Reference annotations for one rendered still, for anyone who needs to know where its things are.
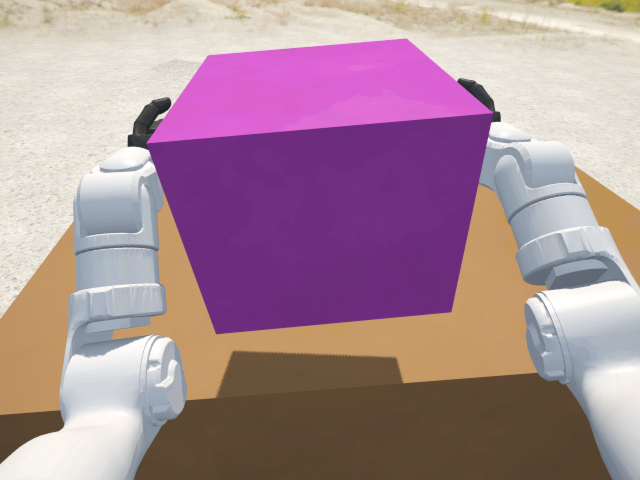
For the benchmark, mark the left robot upper arm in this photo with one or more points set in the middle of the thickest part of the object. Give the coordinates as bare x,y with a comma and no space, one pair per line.
116,396

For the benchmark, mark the robot right hand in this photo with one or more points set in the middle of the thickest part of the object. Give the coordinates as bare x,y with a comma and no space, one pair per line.
479,93

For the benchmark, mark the right robot upper arm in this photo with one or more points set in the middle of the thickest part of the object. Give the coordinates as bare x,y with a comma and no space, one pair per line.
588,337

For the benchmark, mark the robot left forearm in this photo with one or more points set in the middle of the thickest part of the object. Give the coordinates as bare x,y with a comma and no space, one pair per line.
115,242

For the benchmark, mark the robot right forearm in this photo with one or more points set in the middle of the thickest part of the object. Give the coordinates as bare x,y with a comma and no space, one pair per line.
559,240

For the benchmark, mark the robot left hand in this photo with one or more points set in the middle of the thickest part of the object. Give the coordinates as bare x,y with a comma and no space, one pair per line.
145,125

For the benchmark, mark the carton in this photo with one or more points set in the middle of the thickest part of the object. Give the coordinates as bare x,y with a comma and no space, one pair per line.
323,184

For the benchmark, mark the pedestal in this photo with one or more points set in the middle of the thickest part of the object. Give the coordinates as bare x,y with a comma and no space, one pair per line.
448,396

